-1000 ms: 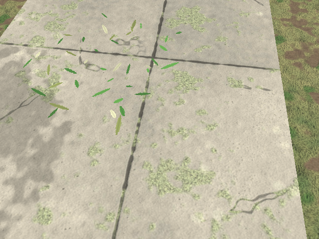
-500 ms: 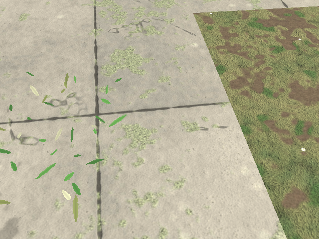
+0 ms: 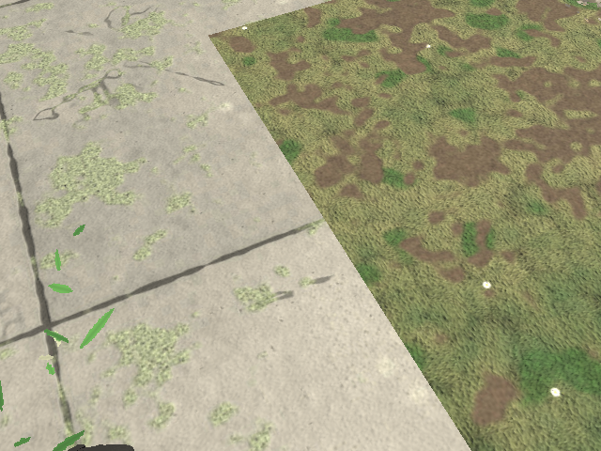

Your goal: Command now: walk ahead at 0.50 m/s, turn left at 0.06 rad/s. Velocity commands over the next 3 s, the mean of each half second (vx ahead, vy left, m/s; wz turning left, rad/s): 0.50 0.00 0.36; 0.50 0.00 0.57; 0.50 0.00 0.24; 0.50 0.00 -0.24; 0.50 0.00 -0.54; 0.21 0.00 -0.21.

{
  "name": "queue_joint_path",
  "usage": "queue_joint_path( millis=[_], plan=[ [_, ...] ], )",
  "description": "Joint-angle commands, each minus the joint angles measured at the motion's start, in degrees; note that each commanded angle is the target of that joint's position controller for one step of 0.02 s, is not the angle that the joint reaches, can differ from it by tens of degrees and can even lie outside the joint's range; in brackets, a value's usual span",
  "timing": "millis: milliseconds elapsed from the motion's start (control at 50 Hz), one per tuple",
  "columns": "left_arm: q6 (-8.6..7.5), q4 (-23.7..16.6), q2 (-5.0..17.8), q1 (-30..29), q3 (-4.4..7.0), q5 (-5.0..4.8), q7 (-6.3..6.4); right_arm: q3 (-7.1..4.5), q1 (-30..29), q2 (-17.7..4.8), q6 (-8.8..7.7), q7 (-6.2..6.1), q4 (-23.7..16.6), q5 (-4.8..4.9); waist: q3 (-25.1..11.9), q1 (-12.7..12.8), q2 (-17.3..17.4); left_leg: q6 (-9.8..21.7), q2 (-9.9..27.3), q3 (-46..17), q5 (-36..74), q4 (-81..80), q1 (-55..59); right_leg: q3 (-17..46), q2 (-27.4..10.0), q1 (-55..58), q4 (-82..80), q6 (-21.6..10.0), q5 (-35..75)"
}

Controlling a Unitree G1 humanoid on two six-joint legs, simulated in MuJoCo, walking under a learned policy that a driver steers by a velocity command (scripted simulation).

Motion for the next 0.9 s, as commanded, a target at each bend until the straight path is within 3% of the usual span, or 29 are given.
queue_joint_path(
  millis=[20,80,140,240,300,340,400,420,440,460,480,500,520,540,560,580,640,680,740,800,860,900],
  plan=[
    [-1.7,-0.1,6.1,6.9,2.12,0.72,0.36,-1.75,-3.1,-7.3,-1.04,-0.09,-5.3,-0.47,-7.3,3.6,-5.5,0.5,4.9,-5.2,7.5,1.9,-19.7,18.6,-16.4,21.0,-18.6,-10.0,10.8],
    [-3.54,1.6,5.6,5.2,2.29,0.83,0.42,-1.47,-0.1,-4.1,1.39,-0.32,-3.7,-0.35,-5.0,1.1,-4.4,-0.9,4.9,-5.8,12.0,-1.1,-16.7,11.6,-15.8,15.0,-24.0,-9.9,13.6],
    [-4.08,3.7,6.1,6.1,2.62,1.46,1.19,-1.44,-3.8,-3.0,1.93,-0.52,-4.8,-0.64,-1.9,1.7,-3.5,-2.0,4.2,-7.4,20.1,-7.8,-21.6,5.2,-14.8,15.6,-26.0,-8.5,16.3],
    [-3.71,5.9,7.7,7.6,2.87,0.96,2.1,-0.54,-11.5,-0.9,1.24,1.04,-7.0,-1.05,0.9,4.8,-2.9,-1.1,2.7,-2.9,32.9,-24.2,-20.6,-2.9,-13.8,18.3,-27.5,-5.8,16.5],
    [-2.65,8.0,8.7,10.8,3.33,0.29,2.35,-0.12,-16.3,-0.4,1.19,2.11,-9.6,-1.07,2.7,6.7,-2.2,0.5,2.2,-1.0,30.9,-29.4,-23.6,-4.7,-16.0,25.0,-25.7,-5.5,19.3],
    [-1.59,8.8,9.4,11.6,3.63,-0.24,2.55,-0.18,-18.0,-0.7,1.19,2.94,-11.3,-1.09,2.8,6.7,-2.6,1.9,1.3,0.9,26.2,-31.2,-24.8,-5.6,-17.4,29.5,-22.7,-4.9,25.0],
    [-0.16,8.6,11.8,10.0,4.21,-0.59,3.38,-1.52,-13.9,-3.2,1.69,3.49,-12.2,-1.03,-2.3,2.9,-5.9,5.2,-3.8,5.9,17.3,-31.1,-15.5,-7.9,-17.5,32.2,-11.5,-2.8,51.9],
    [0.32,8.4,12.4,9.2,4.27,-0.66,3.65,-2.69,-8.0,-5.3,1.91,3.28,-11.2,-0.93,-5.8,-0.6,-6.3,6.8,-6.1,6.8,15.6,-31.5,-7.8,-8.5,-16.7,30.8,-2.9,-1.8,57.2],
    [0.4,8.1,12.1,8.2,3.97,-0.94,3.91,-4.49,1.0,-8.4,2.06,2.51,-9.2,-0.86,-10.3,-5.8,-4.8,9.2,-7.8,5.7,19.1,-35.7,6.4,-9.8,-14.4,24.2,9.9,0.2,52.8],
    [-0.39,6.9,8.3,10.3,2.55,0.73,3.88,-6.0,7.5,-13.8,2.74,1.12,-8.0,-0.74,-15.7,-6.6,5.1,13.1,2.4,-10.7,22.1,-36.3,23.5,-9.6,-10.4,8.7,28.4,2.8,23.4],
    [-2.3,4.2,2.5,13.9,0.54,0.99,2.82,-6.03,4.2,-16.4,2.05,1.26,-9.9,-0.68,-22.7,-0.6,15.4,25.7,15.1,-45.1,11.3,-45.5,39.8,0.4,3.0,-14.3,47.7,6.1,-21.6],
    [-4.49,3.7,8.2,7.6,1.59,-0.91,1.75,-4.67,5.1,-11.3,1.56,1.57,-10.4,-1.02,-23.7,-5.2,6.5,23.2,14.9,-45.2,7.5,-50.3,40.1,10.3,-0.3,-20.3,49.4,4.4,-20.0],
    [-5.48,2.1,9.0,3.3,1.69,-2.48,1.34,-4.04,3.3,-8.9,1.03,1.49,-10.3,-1.26,-15.7,-4.7,4.0,20.6,13.0,-36.6,9.7,-50.6,33.6,9.5,-2.7,-22.5,46.3,3.1,-15.5],
    [-5.86,2.1,7.9,2.7,1.45,-1.61,1.7,-3.65,-0.2,-7.8,0.68,1.52,-10.6,-1.16,-9.8,-1.6,-1.8,18.6,10.4,-30.0,16.2,-50.9,24.2,9.0,-5.3,-20.6,40.3,2.9,-11.6],
    [-5.58,2.7,8.6,2.8,1.94,0.02,2.1,-3.07,-3.4,-5.7,0.53,1.26,-11.3,-1.27,-7.5,0.4,-1.7,17.5,8.3,-25.2,22.2,-51.4,17.9,8.8,-7.0,-17.1,35.2,3.4,-9.3],
    [-4.9,2.9,8.6,3.9,2.16,0.48,2.03,-2.73,-4.9,-5.2,0.53,0.93,-12.3,-1.97,-6.4,2.0,-0.1,17.4,7.0,-23.1,26.2,-52.7,13.3,8.8,-7.7,-13.5,33.5,4.0,-7.7],
    [-3.2,2.7,6.7,4.5,1.77,1.17,2.19,-3.14,-4.9,-6.6,0.35,0.06,-12.4,-1.77,-5.2,3.2,0.6,17.6,5.1,-18.2,33.6,-54.5,6.2,6.9,-7.5,-11.0,26.0,6.9,-4.6],
    [-2.85,1.3,5.3,0.2,1.09,1.26,2.32,-3.56,-3.7,-8.0,0.56,-0.68,-11.9,-1.5,-3.8,2.0,1.2,16.1,2.9,-15.1,33.2,-54.6,3.2,6.0,-6.4,-10.7,17.1,8.4,2.2],
    [-3.25,0.1,3.9,-6.2,0.35,0.82,1.8,-3.72,-1.5,-8.4,1.26,-1.27,-11.1,-1.07,-3.5,-0.9,3.3,13.0,0.2,-13.3,26.5,-53.2,1.2,5.4,-3.3,-5.9,3.6,8.8,13.9],
    [-3.9,-1.0,5.4,-9.6,0.76,-0.13,1.08,-3.83,1.3,-8.5,1.8,-1.4,-10.0,-0.7,-3.6,-2.3,4.3,12.0,1.9,-17.5,21.4,-50.7,3.9,6.8,-1.8,-3.8,-2.2,8.2,15.8],
    [-4.71,-0.9,7.8,-8.0,1.8,-0.37,0.55,-3.87,1.3,-8.0,2.16,-1.67,-10.0,-0.81,-3.9,-0.5,6.0,10.6,4.1,-23.1,19.4,-45.6,8.4,8.3,-1.8,-1.5,-5.1,5.9,10.1],
    [-5.29,1.1,9.5,-0.3,3.01,-0.11,0.88,-3.34,0.0,-6.1,2.3,-1.58,-10.6,-1.1,-6.7,3.9,6.5,8.4,1.6,-22.9,22.5,-38.6,7.3,7.1,-2.0,9.3,-8.3,3.1,8.3]
  ],
)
